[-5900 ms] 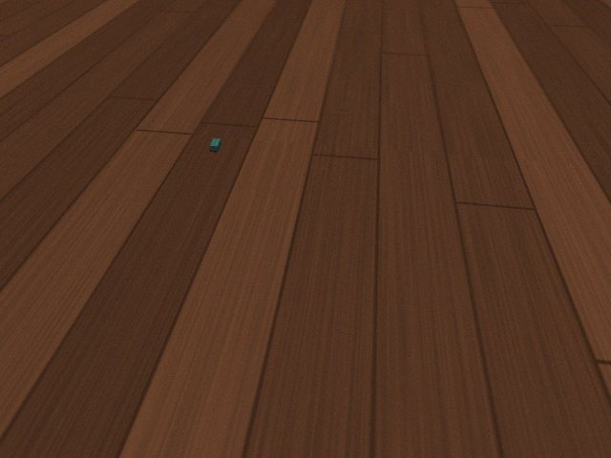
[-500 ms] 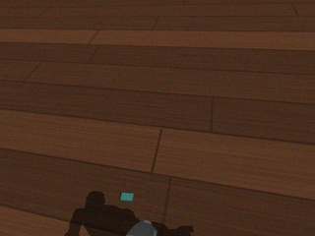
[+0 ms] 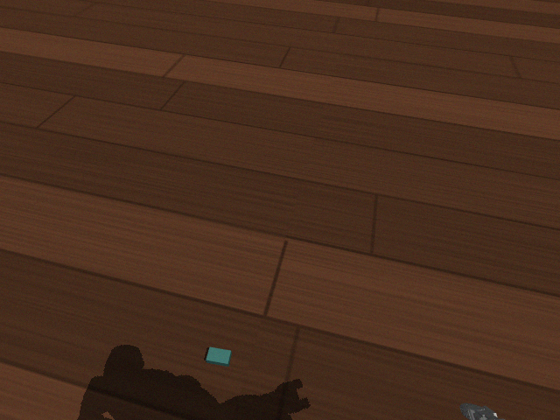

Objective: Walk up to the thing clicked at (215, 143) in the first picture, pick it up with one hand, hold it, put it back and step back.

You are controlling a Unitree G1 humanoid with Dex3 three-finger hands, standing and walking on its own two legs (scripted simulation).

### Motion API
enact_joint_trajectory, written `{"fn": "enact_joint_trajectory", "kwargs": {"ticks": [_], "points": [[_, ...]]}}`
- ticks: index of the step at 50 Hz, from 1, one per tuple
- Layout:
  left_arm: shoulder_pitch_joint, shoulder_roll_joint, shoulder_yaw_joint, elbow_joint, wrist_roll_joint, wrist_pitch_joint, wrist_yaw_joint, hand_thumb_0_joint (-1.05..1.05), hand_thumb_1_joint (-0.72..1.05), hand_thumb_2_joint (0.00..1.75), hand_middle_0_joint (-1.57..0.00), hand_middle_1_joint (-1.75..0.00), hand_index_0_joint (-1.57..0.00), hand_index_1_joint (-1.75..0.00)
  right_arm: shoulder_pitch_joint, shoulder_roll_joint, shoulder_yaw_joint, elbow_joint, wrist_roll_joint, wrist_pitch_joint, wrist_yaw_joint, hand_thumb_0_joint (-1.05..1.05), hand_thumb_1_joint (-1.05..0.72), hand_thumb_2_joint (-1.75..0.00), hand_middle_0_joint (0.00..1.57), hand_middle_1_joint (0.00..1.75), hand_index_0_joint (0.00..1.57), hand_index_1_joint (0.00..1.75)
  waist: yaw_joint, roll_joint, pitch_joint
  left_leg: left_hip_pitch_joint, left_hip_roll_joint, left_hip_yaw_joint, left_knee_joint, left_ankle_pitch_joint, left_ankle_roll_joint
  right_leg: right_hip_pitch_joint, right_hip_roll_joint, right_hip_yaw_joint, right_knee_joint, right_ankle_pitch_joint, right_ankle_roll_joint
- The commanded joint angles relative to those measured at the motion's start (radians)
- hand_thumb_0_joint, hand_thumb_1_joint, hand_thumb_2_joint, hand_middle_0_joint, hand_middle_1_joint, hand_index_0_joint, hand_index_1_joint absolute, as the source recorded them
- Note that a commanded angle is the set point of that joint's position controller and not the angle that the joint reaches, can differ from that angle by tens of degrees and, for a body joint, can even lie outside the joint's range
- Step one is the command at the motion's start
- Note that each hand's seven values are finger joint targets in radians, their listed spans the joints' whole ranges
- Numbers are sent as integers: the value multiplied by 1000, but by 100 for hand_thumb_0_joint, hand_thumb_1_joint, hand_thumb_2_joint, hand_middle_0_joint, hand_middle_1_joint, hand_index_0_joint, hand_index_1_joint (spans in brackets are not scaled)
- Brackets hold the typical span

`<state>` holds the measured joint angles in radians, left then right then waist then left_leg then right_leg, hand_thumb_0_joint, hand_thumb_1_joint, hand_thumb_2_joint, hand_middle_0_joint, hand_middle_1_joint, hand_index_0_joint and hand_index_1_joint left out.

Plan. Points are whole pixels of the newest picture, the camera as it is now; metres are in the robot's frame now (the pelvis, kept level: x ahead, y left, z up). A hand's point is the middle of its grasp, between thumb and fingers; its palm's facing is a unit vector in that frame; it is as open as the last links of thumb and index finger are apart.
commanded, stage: walk up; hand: left
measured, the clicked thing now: (219, 356) +0.45 +0.20 -0.75
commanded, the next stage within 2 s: stand in 1.30 s
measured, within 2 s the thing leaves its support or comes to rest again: neither
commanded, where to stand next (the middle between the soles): +0.08 +0.01 m, yaw -6 degrees
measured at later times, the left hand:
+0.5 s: hand out of the picture +0.12 +0.27 -0.14, palm faces -0.07 -0.92 -0.39, open 7.4 cm
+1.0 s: hand out of the picture +0.11 +0.26 -0.14, palm faces -0.11 -0.92 -0.38, open 7.4 cm
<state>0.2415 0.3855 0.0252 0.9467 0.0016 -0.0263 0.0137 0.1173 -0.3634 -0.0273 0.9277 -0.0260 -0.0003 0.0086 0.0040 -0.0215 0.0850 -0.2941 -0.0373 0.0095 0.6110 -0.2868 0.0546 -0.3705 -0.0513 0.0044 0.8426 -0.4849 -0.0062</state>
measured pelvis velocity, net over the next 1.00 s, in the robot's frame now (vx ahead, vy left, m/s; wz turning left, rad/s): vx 0.02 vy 0.00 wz -0.08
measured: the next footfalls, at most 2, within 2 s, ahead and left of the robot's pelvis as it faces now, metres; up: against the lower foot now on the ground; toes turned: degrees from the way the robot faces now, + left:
right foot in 0.10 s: +0.05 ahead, -0.14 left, +0.00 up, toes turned -1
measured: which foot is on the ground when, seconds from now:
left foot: down 0.00-1.00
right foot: up 0.00-0.08, down 0.10-1.00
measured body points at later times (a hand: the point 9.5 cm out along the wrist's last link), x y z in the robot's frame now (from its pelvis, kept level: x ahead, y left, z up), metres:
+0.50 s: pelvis +0.02 +0.01 +0.01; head +0.04 +0.00 +0.46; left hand +0.13 +0.31 -0.11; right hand +0.10 -0.30 -0.12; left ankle +0.03 +0.09 -0.73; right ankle +0.02 -0.14 -0.73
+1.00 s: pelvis +0.02 +0.00 +0.02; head +0.03 +0.00 +0.47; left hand +0.12 +0.31 -0.11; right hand +0.08 -0.31 -0.11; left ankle +0.03 +0.09 -0.73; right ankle +0.02 -0.14 -0.73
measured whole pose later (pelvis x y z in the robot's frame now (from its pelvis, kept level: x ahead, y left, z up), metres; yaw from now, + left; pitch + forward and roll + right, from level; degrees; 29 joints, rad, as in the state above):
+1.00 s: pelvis +0.02 +0.00 +0.02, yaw -4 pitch -3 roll +0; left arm 0.11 0.37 -0.01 1.12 0.01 -0.03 0.02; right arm 0.07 -0.36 -0.04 1.11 -0.02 0.02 0.02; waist 0.00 0.00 0.07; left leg -0.13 -0.03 0.08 0.38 -0.21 0.05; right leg -0.15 -0.03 0.06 0.40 -0.20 0.04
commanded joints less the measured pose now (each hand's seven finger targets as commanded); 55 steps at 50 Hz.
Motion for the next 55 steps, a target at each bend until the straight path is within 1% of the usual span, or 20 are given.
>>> {"fn": "enact_joint_trajectory", "kwargs": {"ticks": [1, 3, 5, 6, 7, 8, 9, 11, 12, 13, 14, 15, 19, 22, 28, 32, 43, 48, 52, 55], "points": [[36, 206, 55, -23, 2, -25, 18, 0, 90, 90, -20, -30, -20, -30, -36, -259, -69, -62, -4, -9, -8, 0, -90, -90, 20, 30, 20, 30, -21, 206, -59, 20, 223, -271, -258, -38, 145, 3, 21, -23, -118, 40, 13], [63, 192, 51, 3, 5, -37, 25, 0, 90, 90, -20, -30, -20, -30, -60, -257, -69, -64, 2, 0, -3, 0, -90, -90, 20, 30, 20, 30, 5, 174, -89, 3, 218, -226, -180, 18, 134, 113, 43, -47, -280, 149, 11], [53, 208, 56, 19, 14, -49, 32, 0, 90, 90, -20, -30, -20, -30, -61, -215, -54, -63, 16, 6, 0, 0, -90, -90, 20, 30, 20, 30, 22, 88, -108, -50, 171, -167, -94, 79, 73, 243, 40, -12, -416, 289, 1], [46, 222, 61, 17, 20, -53, 35, 0, 90, 90, -20, -30, -20, -30, -66, -188, -43, -59, 22, 3, 0, 0, -90, -90, 20, 30, 20, 30, 33, 51, -121, -101, 160, -154, -63, 94, 40, 300, -14, 77, -429, 316, -22], [30, 260, 64, 8, 25, -60, 37, 0, 90, 90, -20, -30, -20, -30, -62, -168, -36, -55, 28, 0, 3, 0, -90, -90, 20, 30, 20, 30, 32, -38, -125, -144, 97, -116, 1, 59, -8, 298, -152, 283, -482, 290, -80], [-34, 307, 66, 5, 21, -57, 32, 0, 90, 90, -20, -30, -20, -30, -50, -181, -41, -32, 23, 4, 0, 0, -90, -90, 20, 30, 20, 30, 2, -88, -105, -58, 62, -69, 46, -82, -24, 181, -249, 364, -498, 240, -155], [-112, 296, 57, -17, 19, -54, 27, 0, 90, 90, -20, -30, -20, -30, -4, -192, -48, -1, 13, 1, -5, 0, -90, -90, 20, 30, 20, 30, -32, -103, -102, 33, 85, -81, 24, -115, -21, 109, -260, 348, -459, 277, -166], [-128, 222, 26, -17, 4, -49, 20, 0, 90, 90, -20, -30, -20, -30, -15, -225, -51, 21, 12, -16, -5, 0, -90, -90, 20, 30, 20, 30, -37, -31, -107, 132, 125, -156, -156, 81, 5, 57, -132, 161, -382, 377, -65], [-113, 198, 19, -10, -4, -45, 18, 0, 90, 90, -20, -30, -20, -30, -49, -244, -55, 23, 12, -20, -3, 0, -90, -90, 20, 30, 20, 30, -12, 4, -98, 117, 167, -199, -197, 129, 29, 71, -59, 85, -341, 371, -27], [-102, 193, 16, 6, -5, -41, 16, 0, 90, 90, -20, -30, -20, -30, -62, -246, -55, 26, 13, -20, -1, 0, -90, -90, 20, 30, 20, 30, 0, 7, -98, 97, 202, -236, -230, 102, 54, 92, -10, 46, -327, 289, -11], [-86, 193, 16, 26, -5, -39, 15, 0, 90, 90, -20, -30, -20, -30, -69, -246, -51, 32, 18, -20, 2, 0, -90, -90, 20, 30, 20, 30, 14, 10, -94, 80, 225, -247, -239, 101, 70, 129, 0, 44, -337, 243, -10], [-83, 202, 15, 35, -3, -38, 16, 0, 90, 90, -20, -30, -20, -30, -79, -245, -50, 37, 15, -19, 2, 0, -90, -90, 20, 30, 20, 30, 15, 2, -95, 80, 220, -228, -241, 118, 65, 146, -4, 47, -355, 255, -14], [-112, 219, 16, 47, -8, -39, 18, 0, 90, 90, -20, -30, -20, -30, -59, -229, -45, 68, 18, -19, -2, 0, -90, -90, 20, 30, 20, 30, 4, 28, -136, 127, 156, -132, -224, 290, -2, 212, -58, 89, -382, 453, -23], [-132, 212, 9, 60, -9, -33, 21, 0, 90, 90, -20, -30, -20, -30, -67, -227, -50, 84, 20, -17, -3, 0, -90, -90, 20, 30, 20, 30, -1, 48, -157, 185, 160, -113, -227, 369, 1, 208, -56, 73, -394, 484, -16], [-162, 218, 4, 87, 1, -28, 21, 0, 90, 90, -20, -30, -20, -30, -107, -209, -50, 95, 20, -9, 1, 0, -90, -90, 20, 30, 20, 30, -2, 17, -130, 171, 150, -89, -267, 231, 0, 227, -70, 91, -451, 475, -10], [-189, 211, 2, 100, 6, -27, 18, 0, 90, 90, -20, -30, -20, -30, -120, -212, -52, 109, 19, -8, 4, 0, -90, -90, 20, 30, 20, 30, -8, 25, -95, 164, 153, -94, -308, 129, -5, 200, -64, 97, -476, 408, -9], [-194, 209, 6, 109, 11, -28, 15, 0, 90, 90, -20, -30, -20, -30, -111, -213, -53, 113, 15, -9, 6, 0, -90, -90, 20, 30, 20, 30, -8, 17, -135, 228, 152, -58, -299, 192, -12, 210, -72, 108, -499, 464, -12], [-178, 206, 5, 112, 13, -18, 13, 0, 90, 90, -20, -30, -20, -30, -121, -222, -57, 104, 9, -5, 5, 0, -90, -90, 20, 30, 20, 30, -4, 27, -95, 192, 162, -73, -341, 59, -2, 190, -49, 88, -489, 391, -10], [-170, 198, 4, 113, 12, -17, 12, 0, 90, 90, -20, -30, -20, -30, -109, -218, -57, 103, 10, -7, 5, 0, -90, -90, 20, 30, 20, 30, -2, 26, -101, 191, 165, -78, -347, 69, 2, 201, -42, 88, -478, 395, -9], [-160, 203, 6, 112, 12, -19, 14, 0, 90, 90, -20, -30, -20, -30, -101, -216, -57, 100, 12, -6, 3, 0, -90, -90, 20, 30, 20, 30, -2, 16, -115, 217, 160, -60, -320, 136, 0, 204, -53, 97, -484, 444, -10]]}}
